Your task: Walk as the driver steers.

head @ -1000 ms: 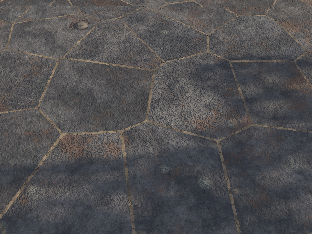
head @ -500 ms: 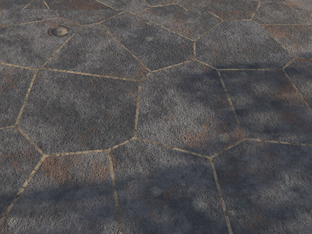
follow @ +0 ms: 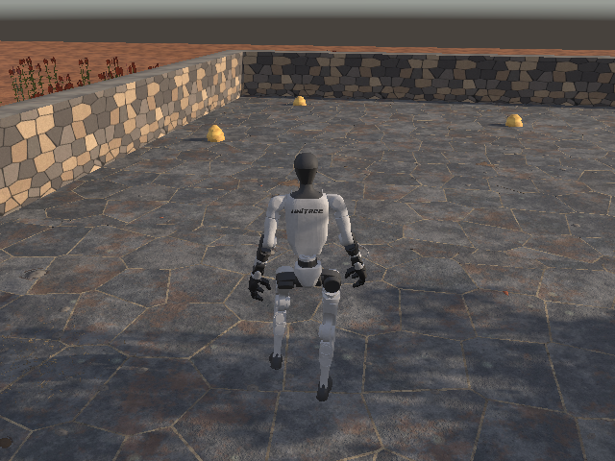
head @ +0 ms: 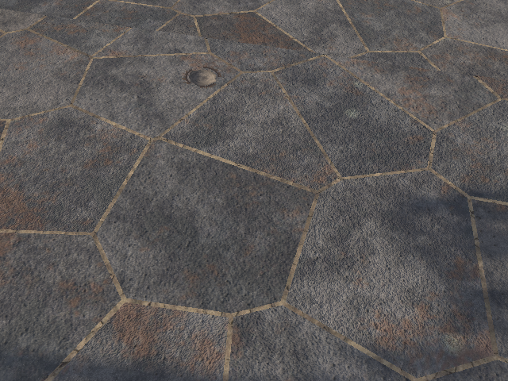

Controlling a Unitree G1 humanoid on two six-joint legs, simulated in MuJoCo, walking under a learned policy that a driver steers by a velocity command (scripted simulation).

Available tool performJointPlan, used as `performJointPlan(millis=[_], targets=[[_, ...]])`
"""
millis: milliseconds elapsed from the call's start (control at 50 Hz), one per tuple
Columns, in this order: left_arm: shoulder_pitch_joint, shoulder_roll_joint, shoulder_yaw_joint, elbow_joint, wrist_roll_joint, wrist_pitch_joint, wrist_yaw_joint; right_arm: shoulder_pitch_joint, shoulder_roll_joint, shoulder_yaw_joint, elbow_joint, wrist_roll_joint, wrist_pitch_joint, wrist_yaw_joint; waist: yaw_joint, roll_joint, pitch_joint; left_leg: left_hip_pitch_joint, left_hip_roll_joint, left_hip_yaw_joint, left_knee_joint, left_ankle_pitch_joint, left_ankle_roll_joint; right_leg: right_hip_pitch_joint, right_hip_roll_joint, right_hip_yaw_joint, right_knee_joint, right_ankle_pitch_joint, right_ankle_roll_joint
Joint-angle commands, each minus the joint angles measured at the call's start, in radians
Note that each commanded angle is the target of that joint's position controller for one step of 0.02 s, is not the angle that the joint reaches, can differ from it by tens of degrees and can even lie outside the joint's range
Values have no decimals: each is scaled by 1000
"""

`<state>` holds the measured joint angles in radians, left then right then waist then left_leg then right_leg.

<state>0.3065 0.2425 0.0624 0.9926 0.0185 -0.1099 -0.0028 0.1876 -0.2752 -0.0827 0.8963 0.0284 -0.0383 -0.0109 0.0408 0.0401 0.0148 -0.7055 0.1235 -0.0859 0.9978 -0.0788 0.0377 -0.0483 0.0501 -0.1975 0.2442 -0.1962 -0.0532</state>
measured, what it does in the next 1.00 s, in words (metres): walks ahead, turning left: left foot, then right foot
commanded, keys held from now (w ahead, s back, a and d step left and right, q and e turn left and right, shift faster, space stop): w+q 0.52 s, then w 0.40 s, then w+e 0.08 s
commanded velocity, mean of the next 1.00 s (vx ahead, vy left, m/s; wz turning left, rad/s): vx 0.50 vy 0.00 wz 0.40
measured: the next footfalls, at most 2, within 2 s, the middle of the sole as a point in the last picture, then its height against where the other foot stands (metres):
left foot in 0.24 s outside the picture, level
right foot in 0.74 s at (258, 332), level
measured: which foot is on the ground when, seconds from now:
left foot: up 0.00-0.22, down 0.24-0.76, up 0.78-1.00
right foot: down 0.00-0.26, up 0.28-0.72, down 0.74-1.00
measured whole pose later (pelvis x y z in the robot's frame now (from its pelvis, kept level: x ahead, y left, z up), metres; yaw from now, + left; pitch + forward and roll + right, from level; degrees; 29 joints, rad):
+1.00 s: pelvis +0.58 +0.11 +0.00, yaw +23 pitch +2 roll -1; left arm 0.32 0.25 0.05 0.88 0.00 -0.10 -0.03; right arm 0.21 -0.28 -0.06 0.73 0.00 -0.07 -0.01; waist 0.05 0.04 0.02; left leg -0.60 0.08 -0.05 0.98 -0.26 0.01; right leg -0.18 0.07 -0.02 0.31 -0.17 -0.07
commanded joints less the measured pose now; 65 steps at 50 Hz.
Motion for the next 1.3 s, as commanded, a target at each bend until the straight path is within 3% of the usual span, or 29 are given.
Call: performJointPlan(millis=[20, 100, 160, 200, 240, 260, 280, 300, 320, 340, 380, 460, 560, 700, 740, 760, 780, 800, 820, 840, 880, 940, 1020, 1140, 1200, 1240, 1260, 1280, 1300], targets=[[-86, 142, 22, -76, -1, -12, 19, -22, -18, 2, -61, -7, -10, 21, -33, -66, 67, 1, 18, 12, -141, 138, -8, -78, -293, 91, -160, 205, -113], [6, 167, 29, -53, -16, 11, 27, -171, 3, 20, -135, -9, -14, 51, 27, -41, 104, -44, 4, 88, -287, 133, 10, 60, -323, 26, -121, 273, -106], [19, 192, 38, -52, -29, 36, 26, -208, -13, 19, -187, -5, -12, 71, 18, -67, 94, -17, -34, 146, -345, 14, 43, 159, -348, -13, -26, 479, -87], [-7, 224, 47, -68, -34, 50, 31, -145, -54, -1, -198, -3, -7, 77, -37, -117, 22, 128, -107, 210, -342, -89, 80, 181, -349, -40, 125, 838, -64], [-44, 232, 46, -86, -39, 63, 36, 124, -151, -56, -143, 4, -4, 65, -188, -113, -123, 509, -193, 217, -429, -61, 148, 65, -300, -68, 501, 906, -16], [-24, 186, 29, -111, -15, 52, 34, 258, -253, -91, -113, 4, 8, 39, -218, 33, -214, 810, -37, -46, -458, -73, 210, -206, -242, -69, 829, 479, 32], [32, 53, -9, -168, -9, 14, 17, 193, -319, -95, -146, 1, -1, 37, -95, 235, -312, 1084, 199, -669, -630, -237, 414, -624, -1, 90, 1177, -354, 89], [-83, 145, 6, -190, -46, -34, 0, 226, -232, -65, -155, -14, -13, 44, -167, 99, -360, 1106, 216, -734, -729, -252, 390, -728, -36, 298, 1225, -352, 54], [-150, 159, 11, -216, -75, -53, -7, 197, -175, -51, -151, -21, -25, 43, -157, 61, -235, 1014, 185, -569, -721, -178, 342, -781, -82, 293, 1180, -272, 25], [-149, 147, 9, -208, -60, -58, 0, 124, -141, -41, -161, -15, -35, 45, -101, -44, -137, 847, 133, -430, -719, -57, 302, -738, -132, 290, 1075, -194, 19], [-119, 164, 25, -191, -28, -33, 6, 27, -90, -22, -194, -23, -40, 38, -34, -37, -86, 644, 68, -294, -748, 87, 263, -600, -182, 292, 941, -124, 34], [-175, 123, 19, -228, -2, 4, 11, 69, -145, -35, -194, -14, -44, 13, -26, -32, -40, 512, 26, -203, -791, 209, 265, -580, -164, 256, 737, -8, 102], [-344, 86, -1, -278, -14, -4, -2, 135, -146, -34, -180, -11, -32, -4, -97, 41, -11, 465, -42, -128, -777, 68, 184, -498, -92, 227, 356, 309, 111], [-370, 148, 11, -306, -21, -33, -30, 208, -143, -31, -131, -15, -20, -10, -100, 86, 8, 686, 72, -242, -649, 149, 157, -484, -78, 235, 233, 179, 26], [-191, 194, 36, -258, -13, -40, -25, 176, -127, -22, -144, -19, -13, -9, -6, 79, -96, 678, 4, -192, -452, 402, 119, -234, -60, 206, 200, 180, -31], [-22, 240, 48, -235, -2, -40, -21, 168, -96, -4, -167, -32, -12, -7, 64, 3, -245, 538, -58, -137, -191, 262, 84, 40, -200, 357, 240, 198, -97], [101, 312, 73, -190, 0, -26, -25, 328, -19, 17, -164, -7, -26, -3, 20, -306, -375, 145, -218, -48, 176, -255, -2, 410, -409, 802, 169, -15, -267], [107, 222, 50, -180, -34, -23, -34, 315, -81, 13, -151, 4, -36, -3, 42, -290, -338, -12, -200, -114, 298, -490, -2, 421, -438, 981, 55, -241, -265], [38, 167, 34, -195, -40, -18, -31, 195, -142, -2, -172, 12, -41, -1, 55, -185, -177, -78, -149, -109, 336, -411, 4, 291, -406, 844, 39, -278, -217], [-30, 151, 25, -212, -26, -9, -27, 116, -138, 1, -193, 2, -44, -2, 35, -98, -101, -57, -100, -59, 304, -329, 6, 154, -365, 719, 24, -195, -187], [-84, 117, 8, -213, -7, -8, -26, 79, -117, -4, -208, -22, -46, 1, -16, -97, -30, 17, -34, -32, 182, -238, 4, -24, -297, 578, -22, 3, -172], [-61, 131, 9, -192, -20, -12, -25, 96, -67, 6, -209, -23, -37, 2, -37, -128, -31, 61, -13, 7, 67, -216, -16, -87, -263, 481, -68, 160, -190], [-15, 180, 24, -173, -36, 3, -7, -44, -37, 22, -257, -34, -48, 2, -10, -100, -8, 61, -27, 35, -208, -32, -54, -104, -229, 402, -93, 255, -182], [98, 187, 25, -136, -50, 32, 5, -219, -44, 25, -299, -14, -70, 27, 44, -119, 14, 182, -99, 45, -467, 120, -66, -81, -226, 411, -23, 217, -146], [88, 209, 34, -138, -49, 47, 14, -189, -89, 8, -299, -10, -85, 32, -3, -146, 1, 287, -108, 36, -543, 42, -37, -46, -254, 475, 58, 204, -117], [62, 171, 21, -156, -40, 47, 13, 13, -156, -25, -251, -26, -90, 19, -109, -124, -124, 615, -64, 16, -561, 33, 25, -141, -170, 426, 292, 282, -64], [46, 102, -2, -196, -14, 43, 13, 194, -232, -45, -233, -39, -85, 7, -180, 13, -289, 893, 139, -178, -528, 24, 89, -317, -86, 346, 607, 39, -21], [179, 43, -19, -223, -44, 27, 11, 220, -266, -50, -211, -42, -68, 15, -107, 320, -389, 1107, 326, -586, -631, -186, 221, -637, 1, 287, 883, -412, 15], [141, 150, 6, -203, -63, 28, 14, 192, -163, -27, -223, -36, -65, 17, -129, 185, -291, 1026, 290, -588, -680, -333, 197, -729, -64, 347, 1002, -375, 20]])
